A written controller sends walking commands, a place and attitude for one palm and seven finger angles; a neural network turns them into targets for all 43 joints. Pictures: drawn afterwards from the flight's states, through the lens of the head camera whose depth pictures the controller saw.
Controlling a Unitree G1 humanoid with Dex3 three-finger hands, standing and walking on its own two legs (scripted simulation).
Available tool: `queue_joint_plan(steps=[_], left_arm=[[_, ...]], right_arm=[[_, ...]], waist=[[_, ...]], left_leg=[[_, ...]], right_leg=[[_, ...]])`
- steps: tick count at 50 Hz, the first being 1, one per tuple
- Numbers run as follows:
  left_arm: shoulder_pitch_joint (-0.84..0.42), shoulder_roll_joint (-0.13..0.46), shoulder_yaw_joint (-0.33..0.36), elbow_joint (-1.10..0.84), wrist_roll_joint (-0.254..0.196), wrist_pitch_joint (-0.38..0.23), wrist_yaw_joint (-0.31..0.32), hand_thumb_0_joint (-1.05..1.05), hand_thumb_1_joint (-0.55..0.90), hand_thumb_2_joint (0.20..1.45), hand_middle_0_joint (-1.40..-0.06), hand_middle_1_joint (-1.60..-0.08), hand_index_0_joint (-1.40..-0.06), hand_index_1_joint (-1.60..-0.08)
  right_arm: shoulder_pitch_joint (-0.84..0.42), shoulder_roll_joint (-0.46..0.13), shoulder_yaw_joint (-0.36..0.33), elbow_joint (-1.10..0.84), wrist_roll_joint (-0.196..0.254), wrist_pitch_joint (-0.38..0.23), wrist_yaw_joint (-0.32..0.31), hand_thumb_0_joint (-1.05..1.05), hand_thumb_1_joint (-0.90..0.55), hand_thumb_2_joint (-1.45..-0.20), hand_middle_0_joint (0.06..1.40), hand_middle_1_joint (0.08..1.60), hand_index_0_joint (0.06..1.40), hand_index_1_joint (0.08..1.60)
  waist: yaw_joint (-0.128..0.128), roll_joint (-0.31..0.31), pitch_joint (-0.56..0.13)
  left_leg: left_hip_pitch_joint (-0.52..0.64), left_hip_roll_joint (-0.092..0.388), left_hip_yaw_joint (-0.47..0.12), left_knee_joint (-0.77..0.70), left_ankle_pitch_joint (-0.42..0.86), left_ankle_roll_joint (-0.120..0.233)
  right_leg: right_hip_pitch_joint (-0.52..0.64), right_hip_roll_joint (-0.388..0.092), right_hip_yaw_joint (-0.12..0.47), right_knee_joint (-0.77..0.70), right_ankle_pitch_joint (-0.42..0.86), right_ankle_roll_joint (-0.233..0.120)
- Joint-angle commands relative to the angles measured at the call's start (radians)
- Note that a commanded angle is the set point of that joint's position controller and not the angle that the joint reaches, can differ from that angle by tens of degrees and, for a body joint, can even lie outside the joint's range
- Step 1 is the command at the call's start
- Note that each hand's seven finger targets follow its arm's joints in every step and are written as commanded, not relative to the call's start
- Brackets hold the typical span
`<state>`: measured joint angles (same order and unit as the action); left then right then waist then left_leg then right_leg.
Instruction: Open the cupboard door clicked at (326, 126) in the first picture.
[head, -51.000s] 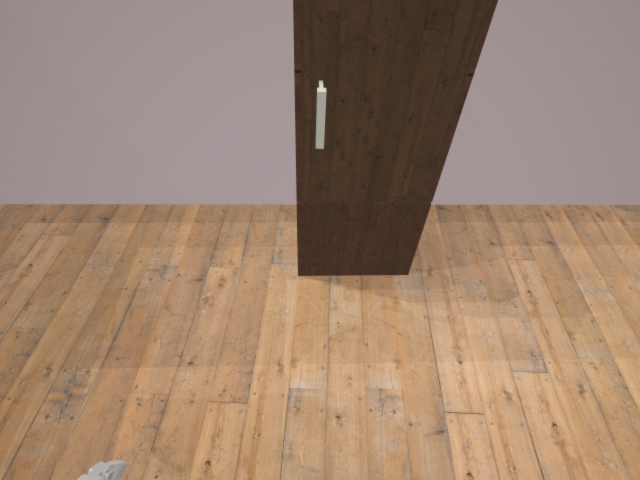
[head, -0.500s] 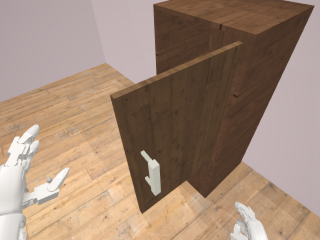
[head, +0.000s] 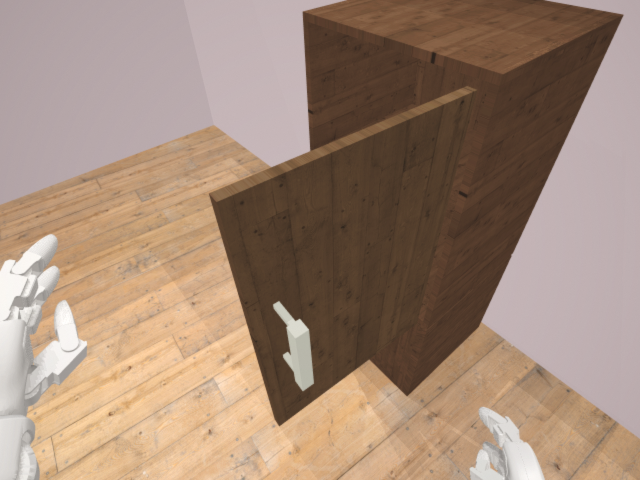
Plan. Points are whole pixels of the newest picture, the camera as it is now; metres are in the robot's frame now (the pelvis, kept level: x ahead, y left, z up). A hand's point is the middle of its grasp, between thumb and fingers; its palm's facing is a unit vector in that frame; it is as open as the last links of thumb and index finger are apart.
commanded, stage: draw the hand back to the body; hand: left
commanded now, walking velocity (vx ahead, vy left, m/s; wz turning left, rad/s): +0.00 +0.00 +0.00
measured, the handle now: (293, 347) +0.31 +0.09 -0.04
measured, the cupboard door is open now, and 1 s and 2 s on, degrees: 87 87 87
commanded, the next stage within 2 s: step back with the hand held close in 0.02 s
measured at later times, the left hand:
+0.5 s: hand (65, 365) +0.17 +0.26 +0.15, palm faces +0.32 -0.79 -0.53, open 7.4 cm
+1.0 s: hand out of the picture +0.09 +0.29 +0.16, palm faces +0.44 -0.76 -0.48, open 7.4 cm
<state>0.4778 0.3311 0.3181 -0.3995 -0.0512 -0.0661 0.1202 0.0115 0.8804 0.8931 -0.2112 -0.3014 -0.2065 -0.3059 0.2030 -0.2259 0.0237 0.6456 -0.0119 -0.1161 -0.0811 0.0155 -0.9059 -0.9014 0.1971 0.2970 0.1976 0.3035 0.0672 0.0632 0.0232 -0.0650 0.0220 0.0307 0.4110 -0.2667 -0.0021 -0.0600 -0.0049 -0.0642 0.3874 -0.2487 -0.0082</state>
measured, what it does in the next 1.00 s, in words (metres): shifts its weight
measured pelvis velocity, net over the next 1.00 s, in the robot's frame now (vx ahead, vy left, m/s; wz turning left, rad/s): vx -0.12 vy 0.03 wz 0.04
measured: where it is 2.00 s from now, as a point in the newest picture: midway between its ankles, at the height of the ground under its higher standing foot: outside the picture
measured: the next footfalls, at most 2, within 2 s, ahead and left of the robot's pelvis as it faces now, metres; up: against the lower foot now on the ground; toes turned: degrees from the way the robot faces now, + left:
right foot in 1.16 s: -0.23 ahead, -0.09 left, +0.00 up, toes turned +2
left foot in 1.38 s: -0.08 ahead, +0.08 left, +0.00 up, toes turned +1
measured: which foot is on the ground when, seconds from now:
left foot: down 0.00-1.00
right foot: down 0.00-0.94, up 0.96-1.00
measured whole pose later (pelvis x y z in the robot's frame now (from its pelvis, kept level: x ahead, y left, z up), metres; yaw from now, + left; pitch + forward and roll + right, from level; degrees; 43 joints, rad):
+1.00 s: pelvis -0.12 +0.03 -0.02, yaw +3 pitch -1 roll -3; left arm 0.52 0.43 0.44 -0.56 -0.01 -0.21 0.17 0.01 0.89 0.90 -0.21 -0.30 -0.21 -0.31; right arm 0.23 -0.21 0.01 0.59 -0.02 -0.08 -0.09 0.01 -0.90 -0.90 0.20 0.30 0.20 0.30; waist -0.02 0.01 0.07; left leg -0.42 0.01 -0.01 0.58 -0.14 0.05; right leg -0.38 0.03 -0.03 0.63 -0.26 0.02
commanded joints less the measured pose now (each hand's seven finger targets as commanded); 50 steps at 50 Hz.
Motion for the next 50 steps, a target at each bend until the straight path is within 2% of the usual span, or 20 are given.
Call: queue_joint_plan(steps=[1,6,7,8,9,10,13,15,19,20,24,27,33,35,39,43,45,47,48,50], left_arm=[[-0.089,0.183,0.128,-0.189,-0.001,-0.070,0.017,0.000,0.900,0.900,-0.200,-0.300,-0.200,-0.300],[-0.094,0.169,0.114,-0.166,-0.004,-0.074,0.009,0.000,0.900,0.900,-0.200,-0.300,-0.200,-0.300],[-0.190,0.211,0.136,-0.242,-0.002,-0.087,0.014,0.000,0.900,0.900,-0.200,-0.300,-0.200,-0.300],[-0.238,0.325,0.256,-0.250,0.005,-0.125,0.021,0.000,0.900,0.900,-0.200,-0.300,-0.200,-0.300],[-0.122,0.250,0.205,-0.163,0.005,-0.125,0.009,0.000,0.900,0.900,-0.200,-0.300,-0.200,-0.300],[-0.109,0.250,0.193,-0.168,0.008,-0.121,0.006,0.000,0.900,0.900,-0.200,-0.300,-0.200,-0.300],[-0.018,0.211,0.165,-0.188,0.008,-0.128,0.005,0.000,0.900,0.900,-0.200,-0.300,-0.200,-0.300],[0.021,0.225,0.177,-0.230,0.007,-0.133,0.010,0.000,0.900,0.900,-0.200,-0.300,-0.200,-0.300],[0.075,0.267,0.226,-0.292,0.001,-0.133,0.022,0.000,0.900,0.900,-0.200,-0.300,-0.200,-0.300],[0.081,0.282,0.242,-0.304,0.000,-0.135,0.026,0.000,0.900,0.900,-0.200,-0.300,-0.200,-0.300],[0.100,0.279,0.248,-0.306,-0.002,-0.139,0.033,0.000,0.900,0.900,-0.200,-0.300,-0.200,-0.300],[0.096,0.268,0.237,-0.301,0.004,-0.146,0.038,0.000,0.900,0.900,-0.200,-0.300,-0.200,-0.300],[0.061,0.249,0.229,-0.291,0.030,-0.169,0.046,0.000,0.900,0.900,-0.200,-0.300,-0.200,-0.300],[0.040,0.258,0.240,-0.300,0.042,-0.179,0.048,0.000,0.900,0.900,-0.200,-0.300,-0.200,-0.300],[0.004,0.260,0.232,-0.321,0.046,-0.192,0.055,0.000,0.900,0.900,-0.200,-0.300,-0.200,-0.300],[-0.017,0.276,0.225,-0.375,0.035,-0.204,0.073,0.000,0.900,0.900,-0.200,-0.300,-0.200,-0.300],[0.002,0.284,0.242,-0.372,0.033,-0.209,0.077,0.000,0.900,0.900,-0.200,-0.300,-0.200,-0.300],[0.022,0.273,0.264,-0.378,0.041,-0.210,0.075,0.000,0.900,0.900,-0.200,-0.300,-0.200,-0.300],[0.010,0.275,0.276,-0.387,0.049,-0.214,0.071,0.000,0.900,0.900,-0.200,-0.300,-0.200,-0.300],[0.051,0.283,0.286,-0.352,0.045,-0.217,0.063,0.000,0.900,0.900,-0.200,-0.300,-0.200,-0.300]], right_arm=[[-0.147,-0.097,-0.039,-0.160,0.006,-0.059,-0.011,0.000,-0.900,-0.900,0.200,0.300,0.200,0.300],[-0.147,-0.100,-0.044,-0.157,0.007,-0.055,-0.007,0.000,-0.900,-0.900,0.200,0.300,0.200,0.300],[-0.157,-0.104,-0.044,-0.160,0.007,-0.061,-0.007,0.000,-0.900,-0.900,0.200,0.300,0.200,0.300],[-0.138,-0.123,-0.041,-0.191,0.015,-0.036,-0.010,0.000,-0.900,-0.900,0.200,0.300,0.200,0.300],[-0.137,-0.114,-0.047,-0.174,0.009,-0.017,-0.010,0.000,-0.900,-0.900,0.200,0.300,0.200,0.300],[-0.148,-0.116,-0.049,-0.184,0.011,-0.007,-0.008,0.000,-0.900,-0.900,0.200,0.300,0.200,0.300],[-0.137,-0.124,-0.055,-0.198,0.006,0.018,-0.006,0.000,-0.900,-0.900,0.200,0.300,0.200,0.300],[-0.142,-0.129,-0.061,-0.209,0.006,0.030,-0.010,0.000,-0.900,-0.900,0.200,0.300,0.200,0.300],[-0.131,-0.122,-0.072,-0.241,0.013,0.056,-0.011,0.000,-0.900,-0.900,0.200,0.300,0.200,0.300],[-0.142,-0.121,-0.073,-0.243,0.014,0.058,-0.016,0.000,-0.900,-0.900,0.200,0.300,0.200,0.300],[-0.134,-0.117,-0.078,-0.253,0.018,0.064,-0.019,0.000,-0.900,-0.900,0.200,0.300,0.200,0.300],[-0.128,-0.124,-0.076,-0.251,0.016,0.056,-0.020,0.000,-0.900,-0.900,0.200,0.300,0.200,0.300],[-0.118,-0.140,-0.074,-0.255,0.015,0.030,-0.017,0.000,-0.900,-0.900,0.200,0.300,0.200,0.300],[-0.113,-0.145,-0.078,-0.253,0.012,0.020,-0.018,0.000,-0.900,-0.900,0.200,0.300,0.200,0.300],[-0.084,-0.138,-0.076,-0.242,0.009,0.002,-0.013,0.000,-0.900,-0.900,0.200,0.300,0.200,0.300],[-0.063,-0.128,-0.065,-0.213,0.005,-0.010,-0.014,0.000,-0.900,-0.900,0.200,0.300,0.200,0.300],[-0.076,-0.135,-0.066,-0.210,0.002,-0.016,-0.021,0.000,-0.900,-0.900,0.200,0.300,0.200,0.300],[-0.097,-0.145,-0.066,-0.224,0.002,-0.023,-0.023,0.000,-0.900,-0.900,0.200,0.300,0.200,0.300],[-0.102,-0.138,-0.070,-0.228,0.001,-0.028,-0.022,0.000,-0.900,-0.900,0.200,0.300,0.200,0.300],[-0.098,-0.124,-0.079,-0.219,-0.003,-0.042,-0.015,0.000,-0.900,-0.900,0.200,0.300,0.200,0.300]], waist=[[0.000,0.000,-0.038],[0.001,-0.030,-0.030],[0.000,0.010,-0.075],[-0.046,-0.054,0.007],[-0.049,-0.107,-0.020],[-0.048,-0.090,-0.010],[-0.055,-0.024,-0.076],[-0.052,0.018,-0.139],[-0.052,-0.051,-0.227],[-0.048,-0.030,-0.227],[-0.052,-0.031,-0.190],[-0.053,0.011,-0.147],[-0.058,0.041,-0.063],[-0.058,0.026,-0.054],[-0.070,-0.057,-0.051],[-0.084,-0.037,-0.063],[-0.081,0.029,-0.061],[-0.064,0.183,-0.082],[-0.052,0.218,-0.102],[-0.051,0.178,-0.138]], left_leg=[[-0.014,-0.007,-0.002,-0.051,0.259,0.022],[-0.005,-0.004,-0.002,-0.063,0.239,0.026],[0.011,-0.010,0.000,-0.058,0.238,0.026],[-0.069,0.010,-0.019,-0.021,0.187,0.039],[-0.066,0.008,-0.026,0.004,0.186,0.039],[-0.071,0.003,-0.025,0.007,0.193,0.036],[-0.074,0.017,-0.018,0.001,0.258,0.029],[-0.072,0.026,-0.022,0.003,0.359,0.027],[-0.091,0.037,-0.027,0.025,0.438,0.019],[-0.104,0.038,-0.034,0.025,0.458,0.018],[-0.160,0.051,-0.044,0.008,0.376,0.022],[-0.234,0.062,-0.064,-0.028,0.253,0.032],[-0.514,0.096,-0.113,-0.125,-0.212,0.077],[-0.568,0.091,-0.119,-0.113,-0.289,0.085],[-0.480,0.044,-0.086,0.017,-0.305,0.065],[-0.294,0.009,-0.080,0.106,-0.220,0.030],[-0.363,0.052,-0.147,-0.011,-0.277,0.042],[-0.612,0.173,-0.295,-0.244,-0.433,0.094],[-0.677,0.224,-0.342,-0.289,-0.451,0.119],[-0.570,0.242,-0.335,-0.258,-0.320,0.133]], right_leg=[[-0.014,0.000,0.024,-0.067,0.228,-0.003],[-0.020,0.002,0.025,-0.076,0.202,0.001],[-0.007,-0.001,0.033,-0.077,0.207,0.000],[-0.109,-0.045,0.103,-0.122,0.263,0.002],[-0.105,-0.067,0.100,-0.119,0.288,0.000],[-0.113,-0.075,0.102,-0.118,0.317,-0.003],[-0.096,-0.076,0.080,-0.076,0.334,0.000],[-0.053,-0.070,0.064,-0.032,0.407,0.002],[-0.011,-0.064,0.060,0.029,0.498,0.008],[-0.006,-0.066,0.056,0.044,0.512,0.005],[-0.047,-0.054,0.065,0.056,0.421,0.013],[-0.059,-0.040,0.067,0.060,0.292,0.016],[0.021,-0.013,0.085,0.121,0.087,0.023],[0.032,-0.015,0.103,0.112,0.047,0.022],[-0.137,-0.067,0.164,-0.009,-0.163,0.000],[-0.352,-0.102,0.139,-0.070,-0.263,-0.022],[-0.288,-0.049,0.094,0.003,-0.232,0.000],[-0.014,0.056,0.044,0.290,-0.069,0.032],[0.065,0.083,0.038,0.420,-0.018,0.035],[-0.001,0.088,0.071,0.476,-0.067,0.025]])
